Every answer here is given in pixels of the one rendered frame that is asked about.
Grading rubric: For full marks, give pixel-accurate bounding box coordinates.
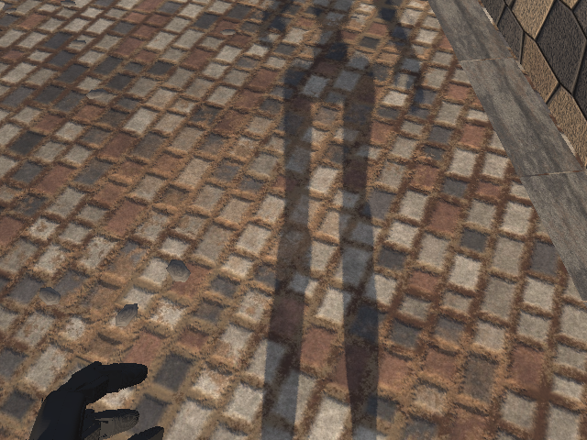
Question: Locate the robot left hand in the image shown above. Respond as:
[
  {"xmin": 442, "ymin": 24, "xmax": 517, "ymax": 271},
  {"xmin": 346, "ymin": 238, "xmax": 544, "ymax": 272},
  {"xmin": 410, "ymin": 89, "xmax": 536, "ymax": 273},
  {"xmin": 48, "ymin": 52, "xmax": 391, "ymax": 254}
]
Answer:
[{"xmin": 26, "ymin": 361, "xmax": 164, "ymax": 440}]

